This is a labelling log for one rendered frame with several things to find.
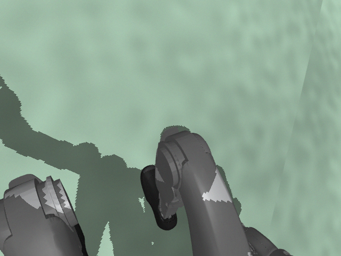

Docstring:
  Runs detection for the right robot foot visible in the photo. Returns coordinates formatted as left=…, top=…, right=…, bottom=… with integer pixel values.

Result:
left=141, top=165, right=177, bottom=230

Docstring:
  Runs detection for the right robot hand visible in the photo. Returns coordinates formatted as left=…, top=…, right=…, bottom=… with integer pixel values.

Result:
left=242, top=223, right=278, bottom=256

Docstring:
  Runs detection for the left robot foot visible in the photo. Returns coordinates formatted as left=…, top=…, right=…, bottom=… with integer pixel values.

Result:
left=74, top=223, right=88, bottom=256

